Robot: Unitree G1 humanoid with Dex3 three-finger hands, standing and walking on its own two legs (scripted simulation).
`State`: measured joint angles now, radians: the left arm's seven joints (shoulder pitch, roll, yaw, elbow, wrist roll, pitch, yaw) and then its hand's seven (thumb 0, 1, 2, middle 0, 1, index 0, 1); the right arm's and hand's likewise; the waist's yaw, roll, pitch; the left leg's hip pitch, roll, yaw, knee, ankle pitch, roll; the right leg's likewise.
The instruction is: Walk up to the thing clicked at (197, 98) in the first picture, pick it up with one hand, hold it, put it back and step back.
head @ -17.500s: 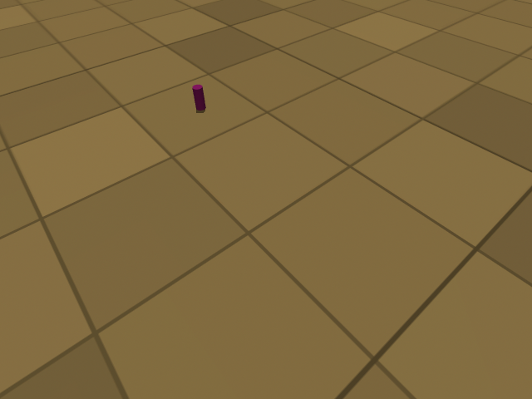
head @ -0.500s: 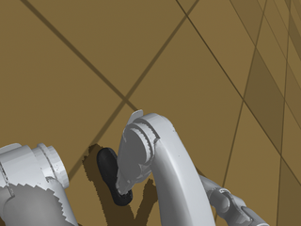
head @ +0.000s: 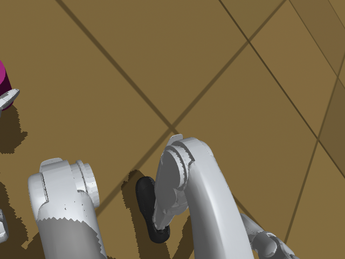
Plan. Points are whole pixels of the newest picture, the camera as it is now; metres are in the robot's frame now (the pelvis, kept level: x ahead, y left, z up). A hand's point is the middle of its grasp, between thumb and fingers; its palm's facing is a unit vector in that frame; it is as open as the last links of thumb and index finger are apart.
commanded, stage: settle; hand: left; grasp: from the side
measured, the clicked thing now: out of the picture +0.48 +0.28 -0.15
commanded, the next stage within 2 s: lift in 1.22 s
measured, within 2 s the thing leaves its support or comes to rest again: neither
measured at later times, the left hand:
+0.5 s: hand out of the picture +0.47 +0.28 -0.03, palm faces +0.21 -0.98 -0.06, open 9.6 cm
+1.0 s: hand out of the picture +0.48 +0.27 +0.02, palm faces +0.22 -0.97 -0.03, open 9.6 cm
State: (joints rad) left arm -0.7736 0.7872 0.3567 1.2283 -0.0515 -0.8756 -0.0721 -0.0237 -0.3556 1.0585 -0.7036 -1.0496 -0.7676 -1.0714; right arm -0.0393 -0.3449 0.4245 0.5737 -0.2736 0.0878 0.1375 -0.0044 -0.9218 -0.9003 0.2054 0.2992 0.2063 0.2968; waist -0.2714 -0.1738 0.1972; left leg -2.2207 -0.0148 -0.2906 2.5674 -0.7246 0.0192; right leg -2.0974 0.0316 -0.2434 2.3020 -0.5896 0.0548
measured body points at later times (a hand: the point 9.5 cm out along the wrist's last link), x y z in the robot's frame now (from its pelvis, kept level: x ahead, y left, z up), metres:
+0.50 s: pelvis +0.01 -0.01 +0.03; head +0.22 +0.11 +0.41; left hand +0.45 +0.33 -0.02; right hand +0.16 -0.26 -0.07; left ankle +0.08 +0.11 -0.28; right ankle +0.14 -0.12 -0.28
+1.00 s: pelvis +0.02 -0.02 +0.05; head +0.22 +0.08 +0.44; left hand +0.46 +0.33 +0.02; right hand +0.16 -0.26 -0.06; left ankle +0.08 +0.11 -0.28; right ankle +0.14 -0.12 -0.28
